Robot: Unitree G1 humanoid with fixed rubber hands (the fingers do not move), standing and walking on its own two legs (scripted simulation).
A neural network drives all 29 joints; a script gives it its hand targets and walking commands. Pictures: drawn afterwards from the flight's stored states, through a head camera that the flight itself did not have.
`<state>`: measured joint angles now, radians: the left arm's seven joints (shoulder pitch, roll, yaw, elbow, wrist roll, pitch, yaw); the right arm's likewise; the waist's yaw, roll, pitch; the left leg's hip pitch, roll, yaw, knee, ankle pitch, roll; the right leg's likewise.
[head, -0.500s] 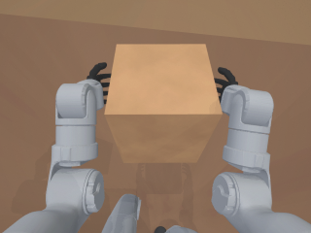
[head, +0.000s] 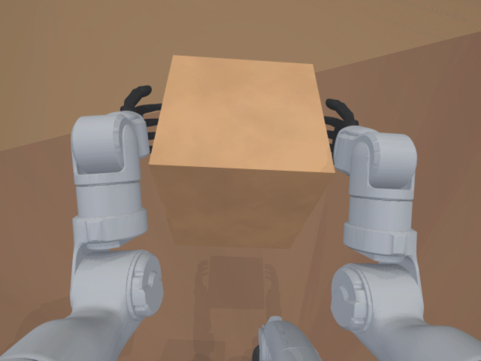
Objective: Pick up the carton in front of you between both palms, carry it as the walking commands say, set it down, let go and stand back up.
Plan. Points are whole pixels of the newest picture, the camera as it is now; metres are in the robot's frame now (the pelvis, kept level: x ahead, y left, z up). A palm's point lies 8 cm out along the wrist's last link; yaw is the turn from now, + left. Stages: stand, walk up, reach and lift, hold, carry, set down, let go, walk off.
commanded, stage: carry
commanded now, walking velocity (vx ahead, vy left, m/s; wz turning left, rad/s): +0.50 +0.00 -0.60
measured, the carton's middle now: (237, 162) +0.40 -0.02 +0.10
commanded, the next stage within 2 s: none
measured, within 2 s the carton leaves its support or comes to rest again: neither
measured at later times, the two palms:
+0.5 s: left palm (166, 23) +0.70 +0.11 +0.19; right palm (309, 29) +0.70 -0.19 +0.18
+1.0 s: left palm out of the picture +0.98 +0.19 +0.23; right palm out of the picture +1.06 -0.10 +0.23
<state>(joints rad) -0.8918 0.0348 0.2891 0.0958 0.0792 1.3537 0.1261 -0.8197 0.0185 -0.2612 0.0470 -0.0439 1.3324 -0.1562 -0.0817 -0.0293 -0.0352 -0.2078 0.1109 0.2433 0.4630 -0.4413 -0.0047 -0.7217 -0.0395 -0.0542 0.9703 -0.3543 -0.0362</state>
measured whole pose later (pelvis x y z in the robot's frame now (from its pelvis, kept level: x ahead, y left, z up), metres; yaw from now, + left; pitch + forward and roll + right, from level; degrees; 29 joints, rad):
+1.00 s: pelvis +0.66 -0.05 +0.05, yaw +17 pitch +5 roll -2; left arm -0.85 0.00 0.29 0.16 0.11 1.31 0.12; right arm -0.87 -0.03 -0.26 0.17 -0.05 1.33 -0.14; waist -0.03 0.05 -0.09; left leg -0.33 -0.05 -0.09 0.78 -0.55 0.08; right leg -0.58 -0.02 -0.07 0.67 -0.26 0.01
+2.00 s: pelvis +1.22 +0.13 +0.14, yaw +23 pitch +5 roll +0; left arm -0.82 0.01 0.27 0.06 0.03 1.30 0.15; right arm -0.84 0.02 -0.29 0.02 -0.09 1.35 -0.14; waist 0.09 0.01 -0.01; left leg -0.78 0.05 0.04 1.09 -0.36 0.04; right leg -0.28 0.00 -0.14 0.48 -0.41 -0.06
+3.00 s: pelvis +1.81 +0.38 +0.17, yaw +24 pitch +5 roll +1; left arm -0.33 -0.17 0.23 -0.21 0.12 1.17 0.08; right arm -0.34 0.16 -0.20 -0.21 -0.10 1.19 -0.11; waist 0.00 0.00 -0.06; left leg -0.56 0.04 0.13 0.50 -0.06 -0.01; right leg -0.04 -0.01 -0.13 0.27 -0.33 -0.03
